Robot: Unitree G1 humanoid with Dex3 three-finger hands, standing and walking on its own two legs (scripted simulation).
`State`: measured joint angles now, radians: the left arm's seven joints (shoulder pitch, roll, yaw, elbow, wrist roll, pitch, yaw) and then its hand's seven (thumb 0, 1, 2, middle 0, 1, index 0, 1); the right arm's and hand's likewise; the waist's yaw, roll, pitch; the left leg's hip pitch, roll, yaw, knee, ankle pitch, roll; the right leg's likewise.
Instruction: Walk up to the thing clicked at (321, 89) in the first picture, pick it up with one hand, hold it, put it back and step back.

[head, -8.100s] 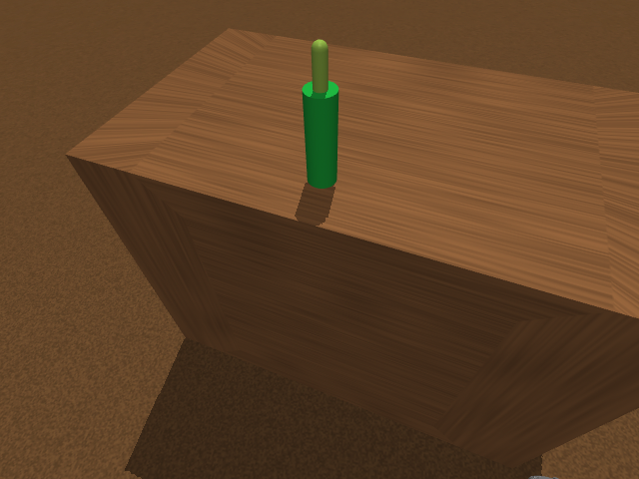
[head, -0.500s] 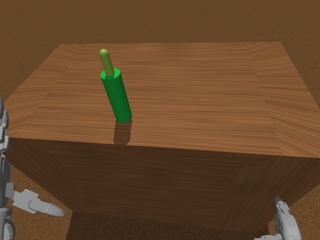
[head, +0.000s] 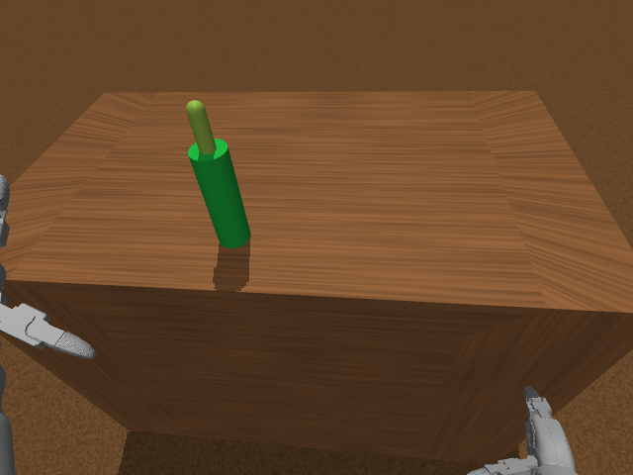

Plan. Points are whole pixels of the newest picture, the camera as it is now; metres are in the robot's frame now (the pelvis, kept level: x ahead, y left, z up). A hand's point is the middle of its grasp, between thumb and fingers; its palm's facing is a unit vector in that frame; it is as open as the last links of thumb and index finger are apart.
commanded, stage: go down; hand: left
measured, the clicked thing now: (217, 179) +0.46 +0.17 +0.15
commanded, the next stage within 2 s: none
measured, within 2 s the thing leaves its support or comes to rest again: neither
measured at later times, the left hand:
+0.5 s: hand (38, 228) +0.32 +0.32 +0.20, palm faces +0.17 -0.97 -0.18, open 17.5 cm
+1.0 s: hand (35, 203) +0.35 +0.34 +0.21, palm faces +0.12 -0.99 -0.08, open 17.7 cm
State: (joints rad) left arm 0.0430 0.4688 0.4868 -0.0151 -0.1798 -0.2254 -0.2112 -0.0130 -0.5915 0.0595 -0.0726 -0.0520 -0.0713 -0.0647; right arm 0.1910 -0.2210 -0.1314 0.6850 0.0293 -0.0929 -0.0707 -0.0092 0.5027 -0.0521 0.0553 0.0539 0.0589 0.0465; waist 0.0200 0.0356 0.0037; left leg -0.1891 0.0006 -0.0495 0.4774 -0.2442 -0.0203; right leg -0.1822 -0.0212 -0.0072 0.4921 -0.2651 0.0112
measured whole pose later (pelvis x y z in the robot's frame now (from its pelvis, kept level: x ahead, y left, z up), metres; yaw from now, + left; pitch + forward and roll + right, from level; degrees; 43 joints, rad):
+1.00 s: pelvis +0.00 +0.01 +0.00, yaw -1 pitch +3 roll +0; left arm -0.49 0.70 0.56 0.69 -0.22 0.06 -0.54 -0.02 -0.61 0.07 -0.05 -0.04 -0.05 -0.05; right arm 0.23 -0.24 -0.01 0.71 0.01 -0.21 -0.17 -0.01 0.53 -0.05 0.06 0.05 0.06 0.05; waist -0.01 0.02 -0.07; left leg -0.29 0.01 -0.03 0.48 -0.24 -0.01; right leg -0.28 -0.01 0.01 0.47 -0.24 0.02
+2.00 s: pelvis +0.01 +0.01 +0.00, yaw -1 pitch +6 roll -1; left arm -0.63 0.84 0.57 0.94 -0.20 0.09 -0.63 -0.02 -0.61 0.05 -0.05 -0.05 -0.06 -0.05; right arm 0.19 -0.24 0.02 0.74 0.01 -0.21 -0.21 -0.01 0.52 -0.05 0.06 0.05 0.06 0.05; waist -0.04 0.01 -0.10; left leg -0.36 0.01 -0.04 0.51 -0.26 -0.01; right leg -0.34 -0.01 0.00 0.47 -0.24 0.02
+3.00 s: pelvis +0.00 +0.01 +0.00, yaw -1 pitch +6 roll -1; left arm -0.62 0.68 0.45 0.91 -0.22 0.04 -0.55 -0.01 -0.60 0.04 -0.05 -0.05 -0.05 -0.06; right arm 0.20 -0.23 0.02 0.69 0.01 -0.22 -0.19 -0.01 0.54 -0.05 0.06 0.06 0.06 0.05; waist -0.04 0.00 -0.10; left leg -0.38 0.00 -0.04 0.54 -0.26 -0.01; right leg -0.36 -0.02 0.00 0.51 -0.25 0.02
